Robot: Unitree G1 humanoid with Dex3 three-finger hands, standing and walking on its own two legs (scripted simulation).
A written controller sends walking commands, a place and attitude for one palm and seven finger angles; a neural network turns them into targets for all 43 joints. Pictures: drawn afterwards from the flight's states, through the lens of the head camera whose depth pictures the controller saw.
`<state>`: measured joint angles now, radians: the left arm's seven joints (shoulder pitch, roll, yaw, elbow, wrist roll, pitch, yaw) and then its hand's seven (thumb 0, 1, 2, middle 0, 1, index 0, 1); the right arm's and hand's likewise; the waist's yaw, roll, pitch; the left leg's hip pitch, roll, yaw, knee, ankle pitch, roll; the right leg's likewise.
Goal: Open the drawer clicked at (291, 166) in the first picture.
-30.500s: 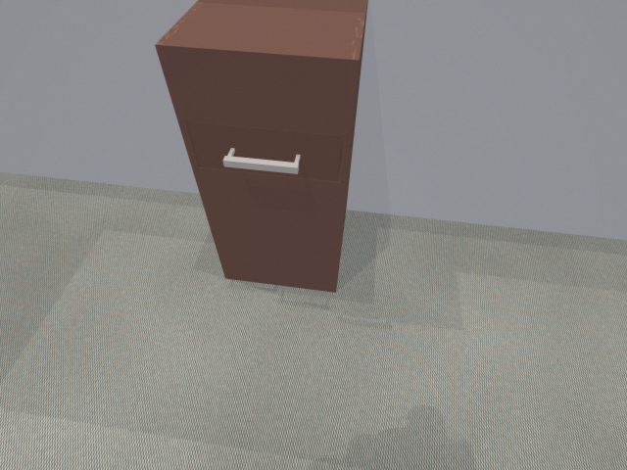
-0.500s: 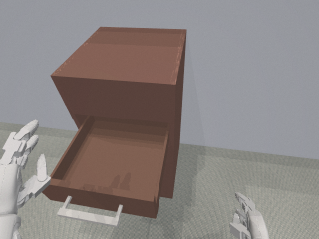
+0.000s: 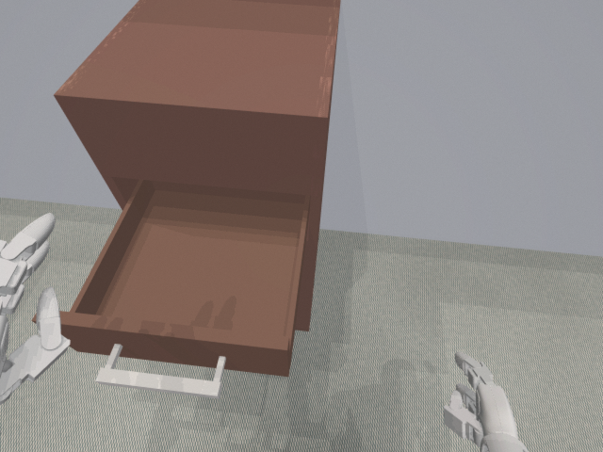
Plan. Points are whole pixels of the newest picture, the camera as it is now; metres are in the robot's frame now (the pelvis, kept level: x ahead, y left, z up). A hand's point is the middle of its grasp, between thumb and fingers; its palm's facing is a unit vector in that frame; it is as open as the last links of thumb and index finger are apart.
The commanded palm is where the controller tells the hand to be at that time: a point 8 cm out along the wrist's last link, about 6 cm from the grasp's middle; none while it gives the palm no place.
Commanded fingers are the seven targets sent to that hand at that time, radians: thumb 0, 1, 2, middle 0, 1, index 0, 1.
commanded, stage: step back with the hand held close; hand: left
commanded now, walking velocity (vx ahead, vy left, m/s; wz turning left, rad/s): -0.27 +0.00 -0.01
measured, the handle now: (164, 369) +0.25 +0.24 -0.14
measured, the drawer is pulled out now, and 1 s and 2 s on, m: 0.30 0.30 0.30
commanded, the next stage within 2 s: stop stepping back and stand still in 1.18 s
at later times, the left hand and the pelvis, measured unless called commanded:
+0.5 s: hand (15, 406) +0.14 +0.24 +0.16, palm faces +0.35 -0.82 -0.44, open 7.4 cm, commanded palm +0.07 +0.28 +0.18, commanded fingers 0.00 0.90 0.90 -0.20 -0.30 -0.20 -0.30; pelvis -0.05 +0.00 -0.01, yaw +0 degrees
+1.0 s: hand out of the picture +0.09 +0.18 +0.16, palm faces +0.24 -0.82 -0.53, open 7.4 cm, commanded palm +0.03 +0.24 +0.18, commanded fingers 0.00 0.90 0.90 -0.20 -0.30 -0.20 -0.30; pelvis -0.11 -0.04 +0.00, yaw -1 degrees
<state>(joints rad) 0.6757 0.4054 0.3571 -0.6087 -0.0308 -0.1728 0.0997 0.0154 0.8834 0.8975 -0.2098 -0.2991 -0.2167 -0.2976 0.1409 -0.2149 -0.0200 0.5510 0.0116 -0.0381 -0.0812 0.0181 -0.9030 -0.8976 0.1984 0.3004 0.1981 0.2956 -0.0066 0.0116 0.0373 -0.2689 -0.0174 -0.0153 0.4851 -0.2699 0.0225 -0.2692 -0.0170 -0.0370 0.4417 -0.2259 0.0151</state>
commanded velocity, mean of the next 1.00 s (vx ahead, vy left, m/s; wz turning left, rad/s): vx -0.35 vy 0.00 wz -0.01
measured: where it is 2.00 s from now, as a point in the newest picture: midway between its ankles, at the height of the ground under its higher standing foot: outside the picture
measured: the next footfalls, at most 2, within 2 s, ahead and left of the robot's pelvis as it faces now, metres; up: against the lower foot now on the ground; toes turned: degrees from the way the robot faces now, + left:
right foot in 0.72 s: -0.10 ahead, -0.13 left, +0.00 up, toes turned -3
left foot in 1.10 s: -0.11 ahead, +0.09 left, +0.00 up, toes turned +2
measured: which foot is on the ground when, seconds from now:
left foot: down 0.00-0.88, up 0.90-1.00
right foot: down 0.00-0.56, up 0.58-0.70, down 0.72-1.00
